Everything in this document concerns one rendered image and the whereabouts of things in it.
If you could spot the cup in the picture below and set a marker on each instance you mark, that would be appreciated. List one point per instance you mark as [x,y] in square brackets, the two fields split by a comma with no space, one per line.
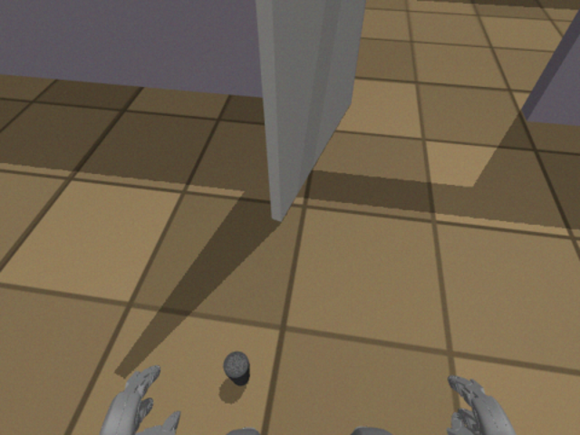
[236,367]

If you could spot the left robot hand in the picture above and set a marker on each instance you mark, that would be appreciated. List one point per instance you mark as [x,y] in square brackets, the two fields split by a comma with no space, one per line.
[127,411]

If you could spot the right robot hand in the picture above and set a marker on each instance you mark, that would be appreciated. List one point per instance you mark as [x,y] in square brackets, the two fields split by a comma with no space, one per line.
[487,416]

